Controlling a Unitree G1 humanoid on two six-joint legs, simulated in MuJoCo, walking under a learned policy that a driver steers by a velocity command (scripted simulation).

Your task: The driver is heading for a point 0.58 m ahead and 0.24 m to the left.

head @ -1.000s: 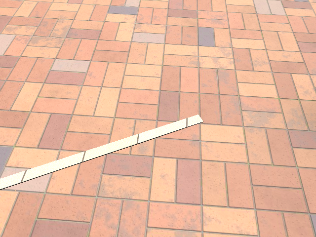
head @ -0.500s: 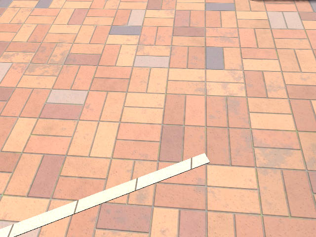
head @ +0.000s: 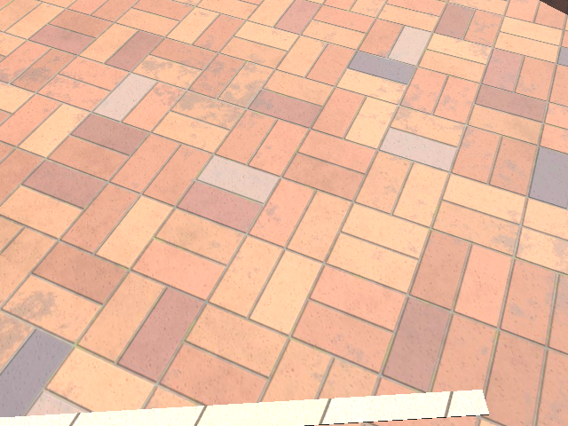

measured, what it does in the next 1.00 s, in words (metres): walks ahead, turning left: right foot, then left foot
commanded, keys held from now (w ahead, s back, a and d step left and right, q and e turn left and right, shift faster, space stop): w+q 0.84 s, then no key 0.16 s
